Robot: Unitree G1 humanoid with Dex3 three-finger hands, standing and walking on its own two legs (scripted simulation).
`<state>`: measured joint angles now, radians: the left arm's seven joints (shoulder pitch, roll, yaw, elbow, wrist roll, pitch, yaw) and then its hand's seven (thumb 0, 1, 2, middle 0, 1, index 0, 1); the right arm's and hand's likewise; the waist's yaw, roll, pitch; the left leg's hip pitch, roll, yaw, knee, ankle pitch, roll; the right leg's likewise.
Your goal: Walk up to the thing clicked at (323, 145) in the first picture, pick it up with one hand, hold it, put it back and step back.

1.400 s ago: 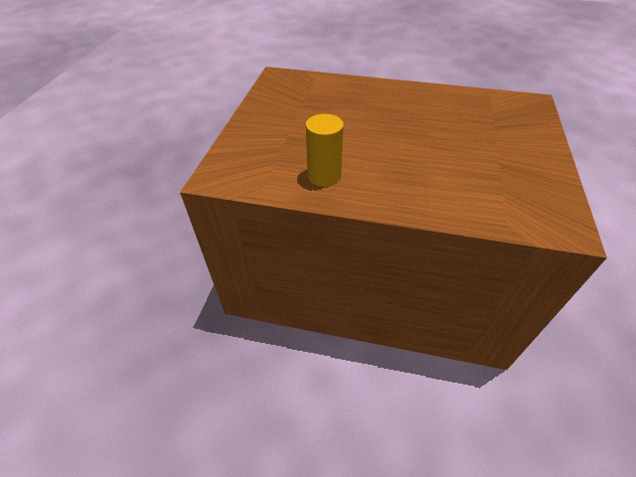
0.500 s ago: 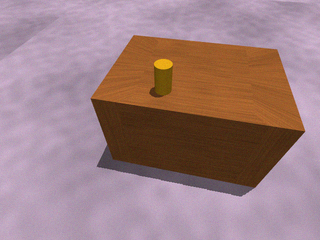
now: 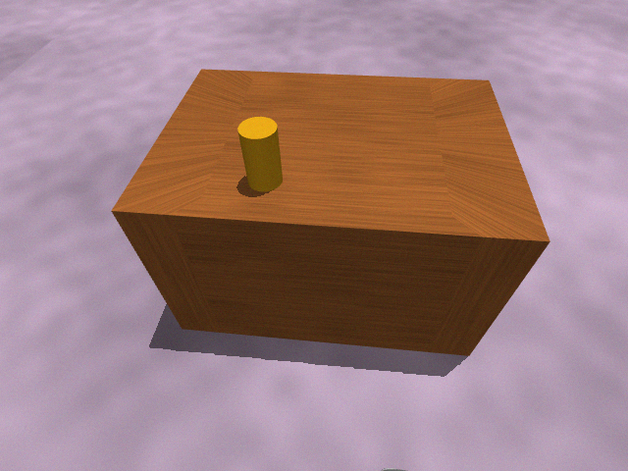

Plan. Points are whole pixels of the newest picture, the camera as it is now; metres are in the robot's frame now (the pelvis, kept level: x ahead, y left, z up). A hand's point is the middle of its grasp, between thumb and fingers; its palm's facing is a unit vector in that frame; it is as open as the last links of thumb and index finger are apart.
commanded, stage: walk up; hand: left
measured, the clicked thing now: (261, 155) +0.81 +0.14 -0.09
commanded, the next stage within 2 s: none
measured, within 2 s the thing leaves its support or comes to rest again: neither
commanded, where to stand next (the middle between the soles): +0.35 -0.03 m, yaw -5 degrees
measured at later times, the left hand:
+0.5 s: hand (162, 429) +0.22 +0.25 -0.16, palm faces -0.09 -0.94 -0.34, open 7.4 cm
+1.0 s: hand (226, 302) +0.44 +0.18 -0.15, palm faces -0.14 -0.91 -0.39, open 7.4 cm
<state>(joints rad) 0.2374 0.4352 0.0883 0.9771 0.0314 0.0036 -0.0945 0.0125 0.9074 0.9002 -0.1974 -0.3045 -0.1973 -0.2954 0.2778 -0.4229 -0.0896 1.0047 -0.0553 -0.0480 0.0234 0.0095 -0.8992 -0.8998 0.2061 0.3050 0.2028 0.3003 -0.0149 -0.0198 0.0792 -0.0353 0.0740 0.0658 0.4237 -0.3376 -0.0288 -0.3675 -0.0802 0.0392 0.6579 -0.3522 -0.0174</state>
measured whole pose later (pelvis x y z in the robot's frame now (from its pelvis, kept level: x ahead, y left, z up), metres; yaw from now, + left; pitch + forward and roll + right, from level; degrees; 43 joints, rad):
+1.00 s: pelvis +0.29 -0.05 -0.02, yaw -6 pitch -2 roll +1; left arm 0.14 0.34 0.01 0.86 0.01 -0.03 0.00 0.01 0.90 0.90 -0.20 -0.31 -0.20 -0.30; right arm 0.22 -0.40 -0.03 0.87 0.01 0.02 -0.01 0.01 -0.90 -0.90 0.20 0.30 0.20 0.30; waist -0.02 0.06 0.14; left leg -0.36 0.03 -0.02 0.95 -0.56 0.02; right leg -0.42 -0.02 -0.02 0.71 -0.24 -0.02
